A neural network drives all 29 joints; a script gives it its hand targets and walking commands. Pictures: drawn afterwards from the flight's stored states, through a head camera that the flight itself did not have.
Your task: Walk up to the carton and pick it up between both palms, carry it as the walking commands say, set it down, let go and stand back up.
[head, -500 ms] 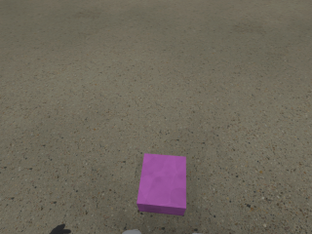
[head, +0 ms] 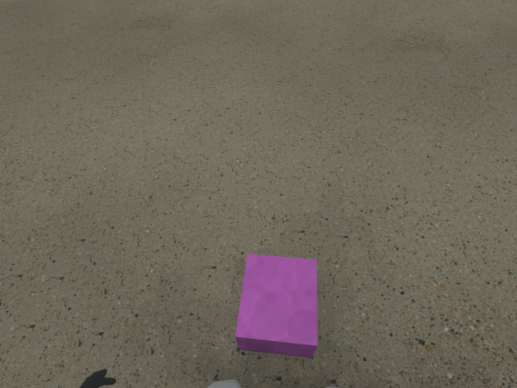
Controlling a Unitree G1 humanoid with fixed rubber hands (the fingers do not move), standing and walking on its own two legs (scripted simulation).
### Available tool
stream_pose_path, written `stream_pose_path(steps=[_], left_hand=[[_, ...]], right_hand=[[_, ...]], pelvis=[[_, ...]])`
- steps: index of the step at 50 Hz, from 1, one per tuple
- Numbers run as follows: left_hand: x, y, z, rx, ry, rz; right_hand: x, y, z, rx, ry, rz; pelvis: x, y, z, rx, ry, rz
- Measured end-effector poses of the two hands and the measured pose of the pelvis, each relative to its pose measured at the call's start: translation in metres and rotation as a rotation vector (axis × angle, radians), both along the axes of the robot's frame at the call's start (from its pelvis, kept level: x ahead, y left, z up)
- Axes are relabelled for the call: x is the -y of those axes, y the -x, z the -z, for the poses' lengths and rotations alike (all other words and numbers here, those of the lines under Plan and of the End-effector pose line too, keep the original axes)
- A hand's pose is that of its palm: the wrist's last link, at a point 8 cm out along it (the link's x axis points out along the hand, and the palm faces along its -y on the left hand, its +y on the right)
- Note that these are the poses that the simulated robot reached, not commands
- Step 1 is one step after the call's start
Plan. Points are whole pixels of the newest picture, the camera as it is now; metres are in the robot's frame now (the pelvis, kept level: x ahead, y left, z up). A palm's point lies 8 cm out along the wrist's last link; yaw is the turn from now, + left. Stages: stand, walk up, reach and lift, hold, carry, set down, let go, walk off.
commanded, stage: walk up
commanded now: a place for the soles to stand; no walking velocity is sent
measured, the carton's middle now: (278, 303) +0.49 -0.01 -0.66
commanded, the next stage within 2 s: reach and lift in 0.16 s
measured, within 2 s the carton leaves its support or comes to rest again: neither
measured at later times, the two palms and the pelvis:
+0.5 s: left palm (111, 373) +0.16 +0.28 -0.10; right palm out of the picture +0.16 -0.28 -0.10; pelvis -0.01 +0.00 +0.00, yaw -2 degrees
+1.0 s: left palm (153, 307) +0.29 +0.26 -0.16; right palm (416, 324) +0.27 -0.26 -0.16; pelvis -0.02 +0.01 -0.05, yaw -3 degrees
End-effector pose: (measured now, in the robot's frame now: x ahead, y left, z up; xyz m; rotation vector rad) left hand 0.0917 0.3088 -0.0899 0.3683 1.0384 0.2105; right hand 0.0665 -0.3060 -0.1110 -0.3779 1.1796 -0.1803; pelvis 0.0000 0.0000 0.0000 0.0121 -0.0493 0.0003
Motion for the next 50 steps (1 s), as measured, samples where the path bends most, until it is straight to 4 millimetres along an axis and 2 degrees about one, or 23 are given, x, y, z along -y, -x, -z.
stream_pose_path(steps=[11, 13, 15, 18, 21, 24, 30, 34, 38, 41, 44, 50], left_hand=[[0.000, 0.000, 0.000, 0.001, -0.001, 0.000], [0.001, -0.002, 0.002, -0.030, 0.003, 0.004], [0.006, -0.009, 0.007, -0.068, 0.016, 0.028], [0.016, -0.026, 0.014, -0.074, 0.045, 0.060], [0.027, -0.049, 0.013, -0.019, 0.064, 0.083], [0.032, -0.067, 0.010, 0.012, 0.066, 0.090], [0.029, -0.085, 0.016, -0.031, 0.038, 0.092], [0.031, -0.102, 0.033, -0.037, 0.046, 0.090], [0.039, -0.128, 0.058, 0.001, 0.088, 0.090], [0.046, -0.151, 0.074, 0.045, 0.124, 0.095], [0.051, -0.171, 0.082, 0.082, 0.147, 0.103], [0.050, -0.202, 0.073, 0.133, 0.138, 0.102]], right_hand=[[0.000, 0.000, 0.000, -0.001, -0.001, 0.001], [-0.002, -0.007, -0.002, 0.015, -0.006, 0.014], [-0.008, -0.025, -0.009, 0.076, -0.016, 0.011], [-0.018, -0.056, -0.020, 0.166, -0.036, -0.022], [-0.024, -0.079, -0.021, 0.188, -0.046, -0.047], [-0.027, -0.089, -0.014, 0.164, -0.057, -0.050], [-0.031, -0.097, 0.011, 0.102, -0.096, -0.029], [-0.035, -0.112, 0.032, 0.081, -0.120, -0.017], [-0.038, -0.139, 0.046, 0.121, -0.115, -0.020], [-0.041, -0.162, 0.050, 0.179, -0.106, -0.030], [-0.044, -0.181, 0.052, 0.229, -0.107, -0.031], [-0.043, -0.206, 0.045, 0.323, -0.115, 0.001]], pelvis=[[0.000, 0.000, 0.000, 0.000, 0.000, 0.000], [0.000, 0.002, 0.001, -0.008, 0.007, 0.007], [0.000, 0.006, 0.002, -0.011, 0.015, 0.014], [0.002, 0.011, 0.004, -0.031, 0.023, 0.023], [0.002, 0.012, 0.005, -0.056, 0.028, 0.029], [0.002, 0.009, 0.005, -0.082, 0.028, 0.030], [0.002, 0.002, 0.008, -0.171, 0.028, 0.031], [0.002, 0.002, 0.017, -0.257, 0.027, 0.033], [0.002, 0.007, 0.027, -0.343, 0.026, 0.036], [0.000, 0.011, 0.035, -0.390, 0.027, 0.039], [-0.002, 0.016, 0.041, -0.425, 0.030, 0.041], [-0.010, 0.023, 0.047, -0.471, 0.039, 0.046]])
